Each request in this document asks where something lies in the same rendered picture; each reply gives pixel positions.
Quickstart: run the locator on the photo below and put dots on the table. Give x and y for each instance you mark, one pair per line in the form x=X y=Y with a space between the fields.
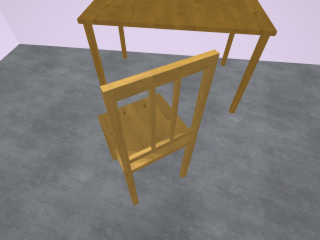
x=218 y=16

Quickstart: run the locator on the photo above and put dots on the chair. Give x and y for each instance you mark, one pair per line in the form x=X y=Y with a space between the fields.
x=143 y=132

